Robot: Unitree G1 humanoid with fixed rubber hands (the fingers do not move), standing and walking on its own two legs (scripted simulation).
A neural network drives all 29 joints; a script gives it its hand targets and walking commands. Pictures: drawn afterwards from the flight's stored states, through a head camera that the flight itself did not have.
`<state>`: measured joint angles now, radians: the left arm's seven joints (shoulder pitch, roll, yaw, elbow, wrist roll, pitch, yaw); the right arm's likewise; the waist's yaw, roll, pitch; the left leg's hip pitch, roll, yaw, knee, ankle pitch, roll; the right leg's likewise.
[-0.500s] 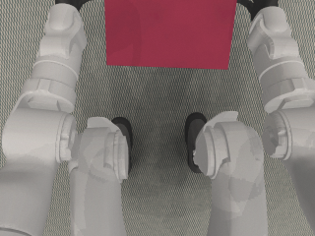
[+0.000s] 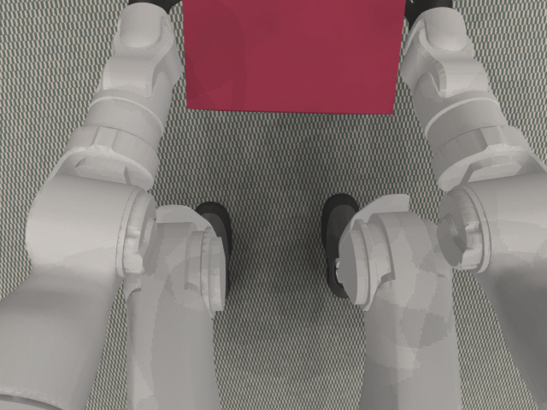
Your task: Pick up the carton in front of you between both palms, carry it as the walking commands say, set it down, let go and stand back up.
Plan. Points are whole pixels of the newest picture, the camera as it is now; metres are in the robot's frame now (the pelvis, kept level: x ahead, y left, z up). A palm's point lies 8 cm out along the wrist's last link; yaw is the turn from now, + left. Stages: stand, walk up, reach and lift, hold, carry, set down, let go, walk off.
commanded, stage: reach and lift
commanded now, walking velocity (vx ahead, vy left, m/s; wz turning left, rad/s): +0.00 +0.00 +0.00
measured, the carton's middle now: (286, 32) +0.52 -0.02 -0.25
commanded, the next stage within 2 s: none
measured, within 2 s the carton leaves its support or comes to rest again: leaves its support in 0.18 s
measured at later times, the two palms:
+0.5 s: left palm out of the picture +0.51 +0.13 -0.04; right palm out of the picture +0.50 -0.17 -0.04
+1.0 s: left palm out of the picture +0.48 +0.13 +0.11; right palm out of the picture +0.47 -0.17 +0.11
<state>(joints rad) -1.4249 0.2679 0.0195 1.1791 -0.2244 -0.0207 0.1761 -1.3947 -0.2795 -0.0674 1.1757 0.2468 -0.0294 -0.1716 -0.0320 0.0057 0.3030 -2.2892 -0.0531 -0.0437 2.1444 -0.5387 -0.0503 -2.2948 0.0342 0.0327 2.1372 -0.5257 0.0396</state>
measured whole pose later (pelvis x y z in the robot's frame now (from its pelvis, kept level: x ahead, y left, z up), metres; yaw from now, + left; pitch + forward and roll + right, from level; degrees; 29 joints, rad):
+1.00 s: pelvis +0.03 +0.00 +0.16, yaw +0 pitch +39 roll +0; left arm -0.82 -0.04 0.37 0.65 0.13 0.32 0.08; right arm -0.82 0.01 -0.38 0.65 -0.12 0.34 -0.07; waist -0.01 0.01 -0.21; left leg -1.79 -0.12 -0.10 1.63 -0.52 -0.06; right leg -1.80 0.11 0.10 1.63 -0.51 0.06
